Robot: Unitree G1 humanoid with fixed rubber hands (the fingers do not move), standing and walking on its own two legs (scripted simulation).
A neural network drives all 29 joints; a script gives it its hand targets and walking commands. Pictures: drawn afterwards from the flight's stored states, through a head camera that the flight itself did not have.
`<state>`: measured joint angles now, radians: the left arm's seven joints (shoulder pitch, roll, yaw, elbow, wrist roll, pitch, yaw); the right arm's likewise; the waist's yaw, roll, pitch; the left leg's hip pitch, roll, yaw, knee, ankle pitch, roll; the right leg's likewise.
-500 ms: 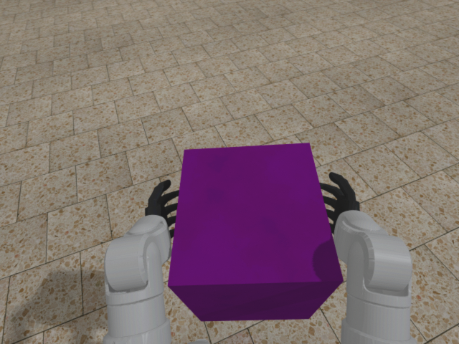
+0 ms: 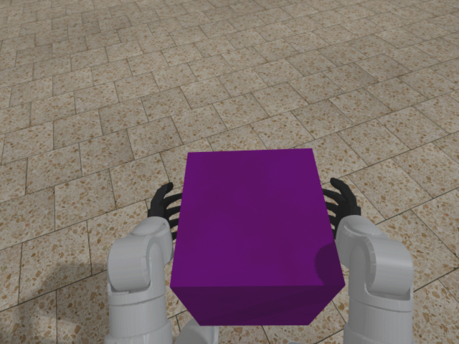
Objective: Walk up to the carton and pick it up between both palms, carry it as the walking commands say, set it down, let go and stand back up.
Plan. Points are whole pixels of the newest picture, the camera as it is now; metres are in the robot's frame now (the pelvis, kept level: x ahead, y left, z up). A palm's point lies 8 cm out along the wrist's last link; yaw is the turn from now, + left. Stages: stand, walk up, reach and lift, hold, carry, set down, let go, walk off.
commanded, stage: carry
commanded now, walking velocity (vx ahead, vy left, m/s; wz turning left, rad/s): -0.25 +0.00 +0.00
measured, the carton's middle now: (251, 243) +0.29 +0.00 +0.01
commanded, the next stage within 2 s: none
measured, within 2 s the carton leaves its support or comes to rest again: neither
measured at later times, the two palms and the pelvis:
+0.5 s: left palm (141, 316) +0.17 +0.15 +0.06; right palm (359, 306) +0.18 -0.14 +0.07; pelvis -0.13 -0.01 +0.00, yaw +0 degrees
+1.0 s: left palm out of the picture +0.00 +0.12 +0.08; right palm out of the picture +0.02 -0.17 +0.08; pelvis -0.28 -0.03 +0.00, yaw +0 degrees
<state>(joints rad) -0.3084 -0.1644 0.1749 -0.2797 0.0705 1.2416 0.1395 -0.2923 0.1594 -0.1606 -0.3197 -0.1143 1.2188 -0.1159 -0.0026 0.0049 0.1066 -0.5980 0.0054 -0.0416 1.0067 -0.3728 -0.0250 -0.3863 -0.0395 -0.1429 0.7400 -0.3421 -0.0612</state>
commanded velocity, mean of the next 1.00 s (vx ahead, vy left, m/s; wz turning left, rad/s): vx -0.25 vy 0.00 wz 0.00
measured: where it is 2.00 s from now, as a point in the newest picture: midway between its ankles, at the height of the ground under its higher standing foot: outside the picture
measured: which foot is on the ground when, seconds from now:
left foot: up 0.00-0.12, down 0.14-0.44, up 0.46-0.66, down 0.68-0.92, up 0.94-1.00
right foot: down 0.00-0.18, up 0.20-0.40, down 0.42-0.74, up 0.76-0.88, down 0.90-1.00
